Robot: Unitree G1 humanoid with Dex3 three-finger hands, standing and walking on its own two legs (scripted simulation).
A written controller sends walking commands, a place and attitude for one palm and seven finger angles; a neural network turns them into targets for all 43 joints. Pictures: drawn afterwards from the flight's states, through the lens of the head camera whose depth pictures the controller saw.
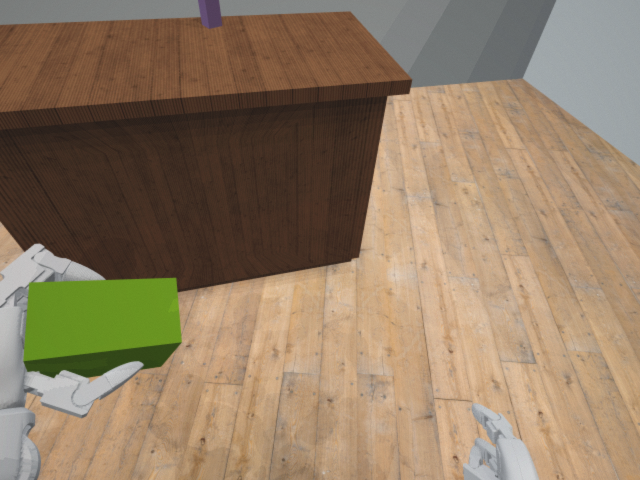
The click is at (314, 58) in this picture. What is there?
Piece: table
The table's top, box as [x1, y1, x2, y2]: [0, 11, 411, 129]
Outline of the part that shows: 411,78 349,11 221,16 222,25 210,29 201,24 200,17 0,25 0,129 403,94 409,92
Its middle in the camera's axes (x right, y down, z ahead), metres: -0.38 -0.48 +1.03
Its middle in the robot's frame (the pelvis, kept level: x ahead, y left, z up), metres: +1.07 +0.44 +0.04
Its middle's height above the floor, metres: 0.81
